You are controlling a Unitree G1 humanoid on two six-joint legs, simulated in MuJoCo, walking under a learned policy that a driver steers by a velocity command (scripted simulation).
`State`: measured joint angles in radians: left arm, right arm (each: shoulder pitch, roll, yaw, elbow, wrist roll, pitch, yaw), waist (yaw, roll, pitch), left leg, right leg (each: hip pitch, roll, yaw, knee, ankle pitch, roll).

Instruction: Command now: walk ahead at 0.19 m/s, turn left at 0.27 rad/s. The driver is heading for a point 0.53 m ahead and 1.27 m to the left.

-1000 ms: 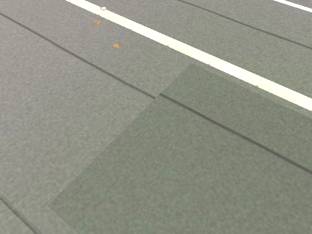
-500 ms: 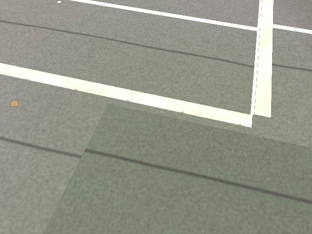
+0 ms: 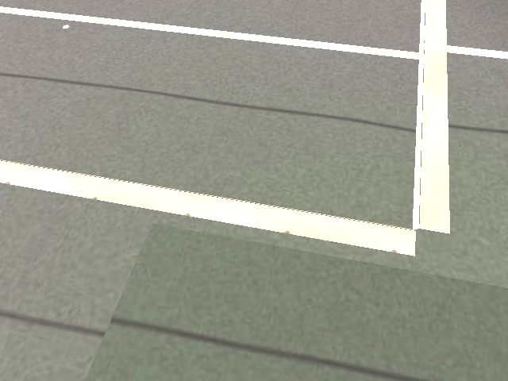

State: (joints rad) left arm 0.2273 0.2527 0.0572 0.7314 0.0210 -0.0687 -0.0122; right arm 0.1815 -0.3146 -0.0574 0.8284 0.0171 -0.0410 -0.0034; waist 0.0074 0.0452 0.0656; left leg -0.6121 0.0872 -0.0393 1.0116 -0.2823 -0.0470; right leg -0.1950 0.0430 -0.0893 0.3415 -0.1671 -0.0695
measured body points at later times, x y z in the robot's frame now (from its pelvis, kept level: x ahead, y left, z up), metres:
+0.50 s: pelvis +0.12 +0.03 -0.01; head +0.16 +0.06 +0.44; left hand +0.21 +0.34 -0.12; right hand +0.33 -0.21 -0.10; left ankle +0.16 +0.13 -0.75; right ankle +0.18 -0.12 -0.70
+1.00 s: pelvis +0.14 +0.00 +0.00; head +0.18 +0.02 +0.44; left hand +0.09 +0.31 -0.10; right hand +0.43 -0.14 -0.10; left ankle +0.06 +0.12 -0.71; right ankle +0.20 -0.11 -0.75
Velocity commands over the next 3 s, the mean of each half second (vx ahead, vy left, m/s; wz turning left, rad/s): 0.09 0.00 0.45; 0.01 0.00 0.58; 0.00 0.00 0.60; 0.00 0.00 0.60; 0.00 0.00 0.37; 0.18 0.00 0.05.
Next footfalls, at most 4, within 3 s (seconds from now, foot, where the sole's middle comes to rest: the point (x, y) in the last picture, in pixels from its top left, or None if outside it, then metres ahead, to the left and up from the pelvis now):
0.24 left None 0.20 0.14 -0.78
0.66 right None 0.24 -0.09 -0.78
1.08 left None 0.09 0.13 -0.78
1.54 right None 0.26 -0.01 -0.78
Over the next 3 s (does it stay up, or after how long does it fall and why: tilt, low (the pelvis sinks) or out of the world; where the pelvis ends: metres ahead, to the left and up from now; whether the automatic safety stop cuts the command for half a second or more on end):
stays up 0.11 0.11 -0.01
